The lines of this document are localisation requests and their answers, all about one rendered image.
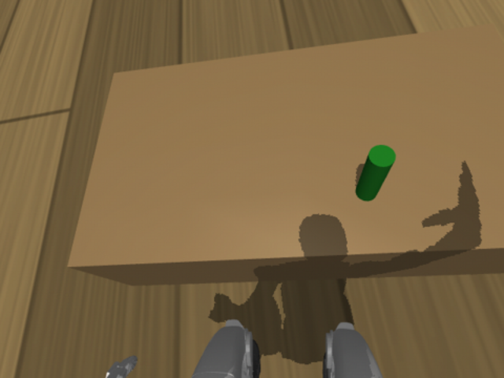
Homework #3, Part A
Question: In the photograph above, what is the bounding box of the left robot hand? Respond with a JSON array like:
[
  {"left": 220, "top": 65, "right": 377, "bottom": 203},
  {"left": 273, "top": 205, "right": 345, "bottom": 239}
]
[{"left": 106, "top": 355, "right": 137, "bottom": 378}]

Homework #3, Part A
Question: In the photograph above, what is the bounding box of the can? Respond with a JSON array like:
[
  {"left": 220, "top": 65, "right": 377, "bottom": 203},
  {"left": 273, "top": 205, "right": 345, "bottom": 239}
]
[{"left": 356, "top": 145, "right": 396, "bottom": 201}]

